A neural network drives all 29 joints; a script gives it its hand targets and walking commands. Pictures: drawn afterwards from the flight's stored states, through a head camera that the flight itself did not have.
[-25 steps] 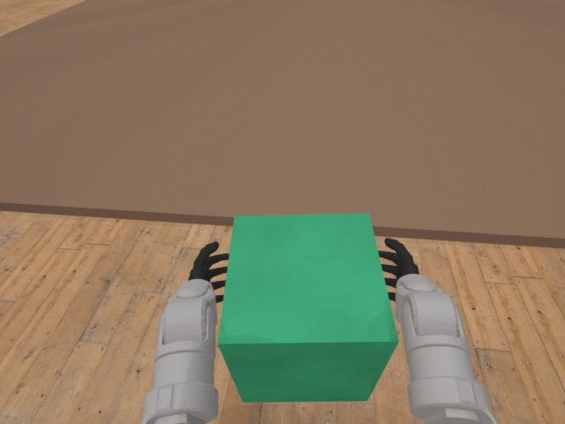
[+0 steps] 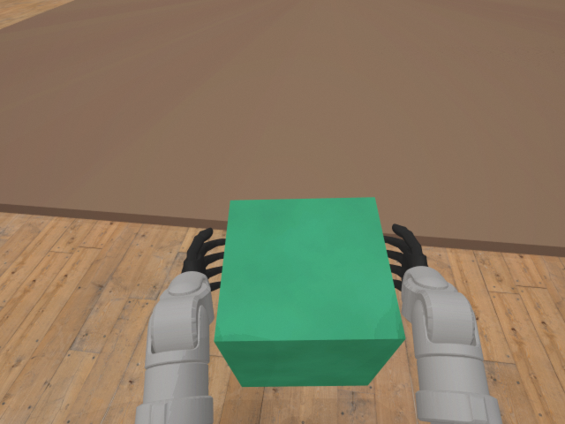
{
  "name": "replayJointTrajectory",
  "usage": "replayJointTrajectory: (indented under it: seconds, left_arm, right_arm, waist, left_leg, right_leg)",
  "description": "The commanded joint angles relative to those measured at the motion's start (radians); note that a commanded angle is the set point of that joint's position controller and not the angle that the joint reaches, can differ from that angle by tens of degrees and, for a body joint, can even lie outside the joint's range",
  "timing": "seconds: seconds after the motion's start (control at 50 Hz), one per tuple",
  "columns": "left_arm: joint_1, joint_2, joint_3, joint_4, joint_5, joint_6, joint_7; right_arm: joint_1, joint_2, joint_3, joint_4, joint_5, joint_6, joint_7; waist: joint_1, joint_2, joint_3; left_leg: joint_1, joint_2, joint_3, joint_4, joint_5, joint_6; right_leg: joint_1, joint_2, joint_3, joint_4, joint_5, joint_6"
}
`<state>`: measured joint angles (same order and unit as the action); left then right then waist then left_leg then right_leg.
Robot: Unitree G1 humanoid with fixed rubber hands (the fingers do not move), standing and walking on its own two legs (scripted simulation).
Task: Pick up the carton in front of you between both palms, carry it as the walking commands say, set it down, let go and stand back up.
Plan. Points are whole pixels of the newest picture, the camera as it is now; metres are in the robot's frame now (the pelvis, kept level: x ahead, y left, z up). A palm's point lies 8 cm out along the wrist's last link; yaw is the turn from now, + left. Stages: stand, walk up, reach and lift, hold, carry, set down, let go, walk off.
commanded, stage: carry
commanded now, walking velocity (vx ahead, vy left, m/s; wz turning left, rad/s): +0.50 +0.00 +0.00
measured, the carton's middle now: (303, 299) +0.31 +0.00 +0.01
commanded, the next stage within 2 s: none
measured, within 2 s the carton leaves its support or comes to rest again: neither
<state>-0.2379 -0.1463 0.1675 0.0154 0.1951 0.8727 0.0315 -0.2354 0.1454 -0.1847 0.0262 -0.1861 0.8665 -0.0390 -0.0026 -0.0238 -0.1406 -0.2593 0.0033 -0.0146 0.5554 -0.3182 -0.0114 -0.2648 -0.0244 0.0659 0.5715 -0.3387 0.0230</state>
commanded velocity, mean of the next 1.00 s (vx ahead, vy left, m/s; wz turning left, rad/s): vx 0.50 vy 0.00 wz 0.00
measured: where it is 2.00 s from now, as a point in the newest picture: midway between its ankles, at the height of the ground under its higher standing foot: (291, 283)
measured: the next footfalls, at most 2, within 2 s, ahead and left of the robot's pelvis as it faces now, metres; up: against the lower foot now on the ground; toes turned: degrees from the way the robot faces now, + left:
left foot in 0.42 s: +0.32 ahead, +0.11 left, +0.00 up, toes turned +10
right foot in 0.88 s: +0.68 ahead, -0.09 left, +0.00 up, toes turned -11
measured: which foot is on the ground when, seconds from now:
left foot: down 0.00-0.16, up 0.18-0.40, down 0.42-0.90, up 0.92-1.00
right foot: down 0.00-0.44, up 0.46-0.86, down 0.88-1.00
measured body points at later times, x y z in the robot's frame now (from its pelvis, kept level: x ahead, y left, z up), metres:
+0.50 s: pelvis +0.25 +0.03 -0.01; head +0.23 +0.04 +0.44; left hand +0.50 +0.18 +0.09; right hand +0.49 -0.12 +0.08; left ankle +0.28 +0.10 -0.73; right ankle +0.08 -0.09 -0.67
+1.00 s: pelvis +0.56 -0.02 -0.01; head +0.57 -0.02 +0.44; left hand +0.82 +0.15 +0.10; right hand +0.84 -0.15 +0.10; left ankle +0.40 +0.10 -0.63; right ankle +0.64 -0.08 -0.73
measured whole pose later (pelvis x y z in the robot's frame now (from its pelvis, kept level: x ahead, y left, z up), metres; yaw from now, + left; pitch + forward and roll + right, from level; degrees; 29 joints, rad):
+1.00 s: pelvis +0.56 -0.02 -0.01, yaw +2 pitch +3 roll -1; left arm -0.08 -0.13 0.07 -0.58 0.00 1.23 0.15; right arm -0.08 0.13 -0.09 -0.59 -0.02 1.24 -0.15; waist 0.04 0.02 -0.05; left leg -0.34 0.07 0.04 1.21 -0.38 0.03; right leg -0.42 -0.03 -0.26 0.54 -0.18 -0.10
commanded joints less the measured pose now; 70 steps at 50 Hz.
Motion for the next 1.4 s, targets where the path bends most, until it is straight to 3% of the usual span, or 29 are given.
replayJointTrajectory:
  seconds: [0.0,0.04,0.12,0.14,0.16,0.18,0.24,0.32,0.38,0.4,0.42,0.44,0.48,0.52,0.58,0.76,0.84,0.86,0.88,0.9,0.92,0.98,1.1,1.22,1.3,1.32,1.34,1.36,1.38]
  left_arm:
    - [-0.512,-0.888,-0.704,-0.166,-0.332,0.055,-0.154]
    - [-0.514,-0.866,-0.741,-0.245,-0.371,0.107,-0.128]
    - [-0.351,-0.832,-0.756,-0.366,-0.415,0.195,-0.072]
    - [-0.287,-0.833,-0.74,-0.374,-0.403,0.214,-0.056]
    - [-0.242,-0.817,-0.712,-0.385,-0.378,0.227,-0.038]
    - [-0.214,-0.809,-0.693,-0.41,-0.368,0.243,-0.022]
    - [-0.204,-0.828,-0.697,-0.544,-0.39,0.281,0.006]
    - [-0.185,-0.775,-0.734,-0.644,-0.433,0.309,0.019]
    - [-0.157,-0.685,-0.747,-0.679,-0.452,0.326,0.035]
    - [-0.155,-0.645,-0.74,-0.685,-0.455,0.335,0.042]
    - [-0.176,-0.609,-0.733,-0.706,-0.458,0.349,0.046]
    - [-0.2,-0.596,-0.739,-0.714,-0.469,0.359,0.048]
    - [-0.192,-0.63,-0.73,-0.682,-0.475,0.364,0.041]
    - [-0.164,-0.697,-0.717,-0.638,-0.455,0.355,0.029]
    - [-0.104,-0.746,-0.704,-0.6,-0.4,0.335,0.024]
    - [-0.101,-0.713,-0.73,-0.631,-0.372,0.322,0.025]
    - [-0.158,-0.695,-0.75,-0.711,-0.433,0.324,0.024]
    - [-0.167,-0.674,-0.74,-0.727,-0.439,0.329,0.027]
    - [-0.185,-0.634,-0.726,-0.727,-0.44,0.332,0.033]
    - [-0.178,-0.63,-0.722,-0.71,-0.453,0.337,0.036]
    - [-0.211,-0.637,-0.728,-0.735,-0.473,0.342,0.035]
    - [-0.338,-0.657,-0.737,-0.73,-0.49,0.343,0.035]
    - [-0.499,-0.501,-0.649,-0.541,-0.467,0.356,0.073]
    - [-0.638,-0.461,-0.513,-0.346,-0.404,0.355,0.129]
    - [-0.755,-0.494,-0.459,-0.264,-0.37,0.344,0.149]
    - [-0.785,-0.5,-0.451,-0.243,-0.363,0.341,0.153]
    - [-0.822,-0.5,-0.438,-0.221,-0.354,0.339,0.157]
    - [-0.839,-0.531,-0.442,-0.182,-0.358,0.339,0.16]
    - [-0.847,-0.566,-0.452,-0.18,-0.366,0.329,0.16]
  right_arm:
    - [-0.51,0.889,0.716,-0.152,0.33,0.051,0.176]
    - [-0.435,0.852,0.691,-0.213,0.314,0.1,0.135]
    - [-0.307,0.815,0.728,-0.386,0.352,0.196,0.073]
    - [-0.304,0.797,0.74,-0.432,0.369,0.22,0.064]
    - [-0.33,0.787,0.754,-0.486,0.398,0.247,0.059]
    - [-0.35,0.782,0.771,-0.522,0.423,0.265,0.057]
    - [-0.277,0.816,0.773,-0.578,0.457,0.293,0.042]
    - [-0.168,0.773,0.731,-0.62,0.416,0.31,-0.001]
    - [-0.093,0.69,0.689,-0.622,0.381,0.323,-0.036]
    - [-0.072,0.661,0.674,-0.621,0.372,0.33,-0.046]
    - [-0.06,0.621,0.65,-0.615,0.356,0.336,-0.058]
    - [-0.08,0.612,0.644,-0.615,0.353,0.341,-0.067]
    - [-0.131,0.641,0.67,-0.656,0.382,0.349,-0.066]
    - [-0.181,0.703,0.72,-0.675,0.413,0.347,-0.049]
    - [-0.19,0.736,0.772,-0.679,0.451,0.338,-0.011]
    - [-0.13,0.691,0.761,-0.643,0.432,0.328,0.023]
    - [-0.181,0.664,0.76,-0.732,0.439,0.333,0.005]
    - [-0.199,0.629,0.755,-0.753,0.44,0.336,-0.005]
    - [-0.22,0.608,0.76,-0.778,0.446,0.347,-0.015]
    - [-0.232,0.596,0.761,-0.789,0.45,0.356,-0.02]
    - [-0.247,0.603,0.761,-0.778,0.448,0.356,-0.026]
    - [-0.315,0.622,0.725,-0.731,0.434,0.353,-0.036]
    - [-0.478,0.499,0.635,-0.547,0.367,0.361,-0.1]
    - [-0.646,0.471,0.528,-0.372,0.345,0.363,-0.151]
    - [-0.771,0.501,0.496,-0.298,0.364,0.352,-0.148]
    - [-0.797,0.502,0.483,-0.273,0.361,0.347,-0.148]
    - [-0.817,0.499,0.463,-0.243,0.359,0.341,-0.15]
    - [-0.835,0.487,0.447,-0.215,0.355,0.333,-0.153]
    - [-0.845,0.522,0.456,-0.219,0.376,0.323,-0.147]
  waist:
    - [-0.011,0.229,-0.108]
    - [-0.019,0.259,-0.042]
    - [0.0,0.133,-0.208]
    - [0.025,0.013,-0.245]
    - [0.033,-0.235,-0.213]
    - [0.039,-0.254,-0.163]
    - [0.041,-0.066,-0.129]
    - [0.029,-0.136,-0.124]
    - [0.006,-0.074,-0.163]
    - [-0.007,-0.022,-0.208]
    - [-0.03,0.208,-0.218]
    - [-0.032,0.312,-0.197]
    - [-0.024,0.127,-0.149]
    - [-0.012,0.029,-0.15]
    - [-0.016,0.096,-0.126]
    - [-0.016,0.188,0.017]
    - [0.014,0.158,-0.102]
    - [0.038,0.099,-0.178]
    - [0.043,-0.134,-0.267]
    - [0.053,-0.29,-0.271]
    - [0.039,-0.211,-0.256]
    - [0.018,0.007,-0.223]
    - [0.046,-0.086,-0.146]
    - [0.041,-0.125,-0.098]
    - [-0.003,-0.1,-0.156]
    - [-0.018,-0.047,-0.196]
    - [-0.027,0.082,-0.276]
    - [-0.048,0.241,-0.395]
    - [-0.06,0.265,-0.463]
  left_leg:
    - [0.177,0.232,-0.314,-0.294,-0.29,0.108]
    - [0.283,0.311,-0.41,-0.283,0.013,0.196]
    - [0.077,0.17,-0.044,-0.072,0.206,0.093]
    - [-0.108,0.105,0.069,0.112,0.168,0.043]
    - [-0.408,0.03,0.16,0.324,0.014,0.001]
    - [-0.572,0.024,0.132,0.388,-0.226,0.008]
    - [-0.624,0.09,0.093,0.323,-0.242,0.018]
    - [-0.299,0.02,0.199,0.053,0.034,0.008]
    - [0.159,-0.05,0.318,-0.076,0.157,0.023]
    - [0.351,0.019,0.238,-0.073,0.11,0.041]
    - [0.414,0.279,-0.242,-0.262,-0.143,0.119]
    - [0.477,0.432,-0.544,-0.359,-0.089,0.232]
    - [0.392,0.417,-0.43,-0.321,0.131,0.248]
    - [0.292,0.363,-0.268,-0.344,0.155,0.191]
    - [0.254,0.298,-0.095,-0.387,0.195,0.146]
    - [0.28,0.224,0.134,-0.377,0.487,0.116]
    - [0.241,0.176,0.262,-0.015,0.753,0.06]
    - [0.118,0.15,0.252,0.188,0.591,0.042]
    - [-0.136,0.057,0.217,0.511,0.34,0.0]
    - [-0.343,-0.048,0.116,0.715,-0.116,0.001]
    - [-0.402,0.021,0.016,0.831,-0.129,0.038]
    - [-0.367,0.12,-0.009,0.699,0.015,0.068]
    - [-0.429,0.106,0.086,0.391,0.141,0.035]
    - [-0.34,0.028,0.179,0.132,0.268,0.047]
    - [-0.079,-0.039,0.231,-0.066,0.416,0.07]
    - [0.041,-0.013,0.208,-0.124,0.521,0.059]
    - [0.248,0.179,-0.003,-0.026,0.982,0.085]
    - [0.494,0.363,-0.257,0.01,1.239,0.24]
    - [0.495,0.381,-0.311,-0.046,1.025,0.298]
  right_leg:
    - [-0.262,0.008,-0.119,0.149,-0.138,-0.022]
    - [-0.429,0.005,-0.164,0.131,-0.179,-0.017]
    - [0.119,0.034,-0.236,-0.181,0.075,-0.032]
    - [0.332,-0.078,-0.052,-0.268,0.013,-0.08]
    - [0.502,-0.289,0.272,-0.277,0.172,-0.175]
    - [0.553,-0.386,0.387,-0.276,0.388,-0.259]
    - [0.547,-0.365,0.248,-0.306,0.382,-0.227]
    - [0.332,-0.239,-0.042,-0.309,0.358,-0.137]
    - [0.065,-0.168,-0.206,-0.099,0.377,-0.075]
    - [-0.066,-0.143,-0.252,0.06,0.327,-0.041]
    - [-0.247,-0.043,-0.282,0.355,0.1,0.015]
    - [-0.43,0.02,-0.19,0.542,-0.156,0.01]
    - [-0.505,-0.084,-0.09,0.684,-0.124,-0.041]
    - [-0.457,-0.132,-0.067,0.597,-0.001,-0.047]
    - [-0.413,-0.1,-0.14,0.424,0.094,-0.029]
    - [-0.306,-0.027,-0.29,-0.012,0.32,-0.047]
    - [0.082,0.074,-0.374,-0.076,0.207,-0.066]
    - [0.275,0.003,-0.289,-0.076,0.129,-0.066]
    - [0.456,-0.283,0.214,-0.194,-0.117,-0.185]
    - [0.523,-0.39,0.519,-0.364,-0.056,-0.28]
    - [0.49,-0.391,0.427,-0.345,0.06,-0.277]
    - [0.291,-0.312,0.166,-0.325,0.191,-0.186]
    - [0.224,-0.25,-0.033,-0.4,0.124,-0.188]
    - [0.224,-0.179,-0.209,-0.221,0.644,-0.162]
    - [0.2,-0.134,-0.279,0.045,0.679,-0.096]
    - [0.169,-0.106,-0.278,0.162,0.586,-0.058]
    - [0.021,-0.066,-0.25,0.338,0.236,-0.018]
    - [-0.18,0.047,-0.175,0.508,-0.207,0.002]
    - [-0.211,0.054,-0.091,0.575,-0.304,-0.015]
